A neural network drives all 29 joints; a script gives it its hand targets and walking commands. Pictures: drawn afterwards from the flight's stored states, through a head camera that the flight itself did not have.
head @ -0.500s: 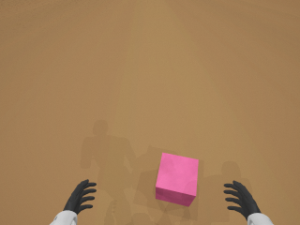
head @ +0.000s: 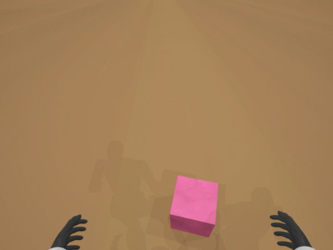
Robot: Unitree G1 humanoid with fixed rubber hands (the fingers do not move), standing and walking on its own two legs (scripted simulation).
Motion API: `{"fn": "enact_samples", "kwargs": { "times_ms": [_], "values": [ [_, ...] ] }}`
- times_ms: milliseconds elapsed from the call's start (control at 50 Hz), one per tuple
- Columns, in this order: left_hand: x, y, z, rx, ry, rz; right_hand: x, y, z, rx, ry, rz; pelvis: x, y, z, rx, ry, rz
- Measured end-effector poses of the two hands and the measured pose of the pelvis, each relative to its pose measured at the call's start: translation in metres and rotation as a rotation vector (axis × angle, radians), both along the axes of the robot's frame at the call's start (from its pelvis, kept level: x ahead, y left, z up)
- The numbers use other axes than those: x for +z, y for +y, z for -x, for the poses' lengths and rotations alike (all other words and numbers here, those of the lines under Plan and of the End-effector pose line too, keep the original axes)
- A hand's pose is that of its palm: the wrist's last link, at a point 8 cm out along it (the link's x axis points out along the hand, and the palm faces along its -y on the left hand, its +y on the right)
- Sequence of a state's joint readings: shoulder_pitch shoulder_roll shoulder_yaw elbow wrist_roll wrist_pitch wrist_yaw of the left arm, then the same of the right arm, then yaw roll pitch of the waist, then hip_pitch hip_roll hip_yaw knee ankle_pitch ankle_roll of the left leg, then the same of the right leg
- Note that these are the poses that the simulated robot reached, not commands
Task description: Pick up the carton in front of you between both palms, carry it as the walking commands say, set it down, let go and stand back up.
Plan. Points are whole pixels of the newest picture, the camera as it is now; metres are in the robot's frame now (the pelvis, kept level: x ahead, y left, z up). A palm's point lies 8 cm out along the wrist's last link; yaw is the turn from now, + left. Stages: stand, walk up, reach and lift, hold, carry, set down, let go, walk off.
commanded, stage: stand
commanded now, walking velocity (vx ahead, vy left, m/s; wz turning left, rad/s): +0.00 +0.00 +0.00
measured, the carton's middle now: (193, 206) +0.43 -0.09 -0.64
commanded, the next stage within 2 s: none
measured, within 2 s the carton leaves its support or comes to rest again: neither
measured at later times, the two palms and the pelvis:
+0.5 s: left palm out of the picture +0.12 +0.28 -0.08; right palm (308, 249) +0.15 -0.30 -0.09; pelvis +0.01 -0.01 +0.00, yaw +1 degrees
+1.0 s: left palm out of the picture +0.09 +0.30 -0.09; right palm out of the picture +0.10 -0.31 -0.09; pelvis -0.01 -0.01 +0.01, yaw +1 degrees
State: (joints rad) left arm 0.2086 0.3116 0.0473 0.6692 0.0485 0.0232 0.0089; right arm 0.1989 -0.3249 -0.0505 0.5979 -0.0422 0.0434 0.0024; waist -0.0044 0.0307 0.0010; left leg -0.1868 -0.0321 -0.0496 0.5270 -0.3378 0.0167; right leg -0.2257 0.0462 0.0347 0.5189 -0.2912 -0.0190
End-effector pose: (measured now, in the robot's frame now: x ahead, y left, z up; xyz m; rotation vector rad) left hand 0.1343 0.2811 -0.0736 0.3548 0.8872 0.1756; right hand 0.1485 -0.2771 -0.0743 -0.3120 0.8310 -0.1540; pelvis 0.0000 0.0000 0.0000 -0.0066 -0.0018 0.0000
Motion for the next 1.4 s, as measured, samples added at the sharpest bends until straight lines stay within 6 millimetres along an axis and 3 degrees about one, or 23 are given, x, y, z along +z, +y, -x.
{"fn": "enact_samples", "kwargs": {
  "times_ms": [120,400,1000,1400],
  "values": [
    [0.001,0.009,0.003,0.03,0.034,-0.032,-0.008,-0.011,-0.001,0.009,0.045,0.016,0.001,-0.005,-0.007,0.01,0.009,-0.001],
    [-0.008,0.002,0.004,0.062,0.069,-0.014,-0.012,-0.02,-0.004,0.014,0.09,0.036,0.003,-0.012,-0.015,0.022,0.0,-0.001],
    [-0.014,0.018,0.049,0.101,0.172,-0.013,-0.018,-0.028,0.044,-0.019,0.207,0.057,0.01,-0.007,0.007,0.022,-0.035,-0.006],
    [-0.015,0.023,0.062,0.106,0.207,-0.018,-0.019,-0.033,0.059,-0.033,0.246,0.063,0.012,-0.006,0.015,0.021,-0.039,-0.007]
  ]
}}
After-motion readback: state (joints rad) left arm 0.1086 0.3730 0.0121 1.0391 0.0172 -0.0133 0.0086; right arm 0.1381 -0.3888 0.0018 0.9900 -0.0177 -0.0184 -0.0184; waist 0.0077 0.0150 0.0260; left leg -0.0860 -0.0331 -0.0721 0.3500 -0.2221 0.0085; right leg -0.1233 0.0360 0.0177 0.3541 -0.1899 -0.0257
